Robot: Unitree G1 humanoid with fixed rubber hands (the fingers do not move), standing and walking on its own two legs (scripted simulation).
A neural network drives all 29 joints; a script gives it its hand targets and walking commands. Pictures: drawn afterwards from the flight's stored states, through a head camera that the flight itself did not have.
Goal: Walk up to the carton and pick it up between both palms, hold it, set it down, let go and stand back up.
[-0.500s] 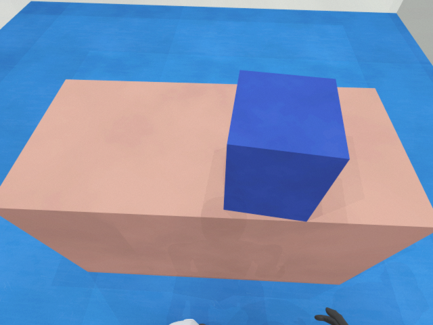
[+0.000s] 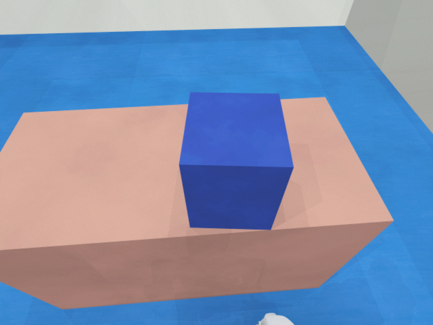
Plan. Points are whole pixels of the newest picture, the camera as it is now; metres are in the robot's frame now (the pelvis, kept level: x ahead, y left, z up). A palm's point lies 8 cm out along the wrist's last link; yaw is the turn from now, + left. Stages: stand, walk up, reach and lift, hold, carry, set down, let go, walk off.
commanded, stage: walk up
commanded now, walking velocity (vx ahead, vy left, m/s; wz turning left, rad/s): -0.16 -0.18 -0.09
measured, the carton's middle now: (232, 164) +0.48 -0.03 -0.01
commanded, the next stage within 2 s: none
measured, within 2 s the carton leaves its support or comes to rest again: neither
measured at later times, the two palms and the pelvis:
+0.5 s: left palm out of the picture -0.01 +0.12 -0.14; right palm out of the picture -0.04 -0.33 -0.14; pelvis -0.05 -0.10 +0.00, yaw +1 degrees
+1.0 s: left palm out of the picture -0.08 +0.21 -0.14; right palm out of the picture -0.11 -0.23 -0.13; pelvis -0.09 -0.02 +0.01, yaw +0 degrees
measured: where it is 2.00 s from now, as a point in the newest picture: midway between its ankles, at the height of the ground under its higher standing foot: outside the picture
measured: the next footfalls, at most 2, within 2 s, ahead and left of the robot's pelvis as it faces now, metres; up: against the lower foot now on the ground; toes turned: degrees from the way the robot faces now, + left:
right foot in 0.12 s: +0.02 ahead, -0.20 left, +0.00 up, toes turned -1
left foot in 0.48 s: -0.05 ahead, +0.07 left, +0.00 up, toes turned +2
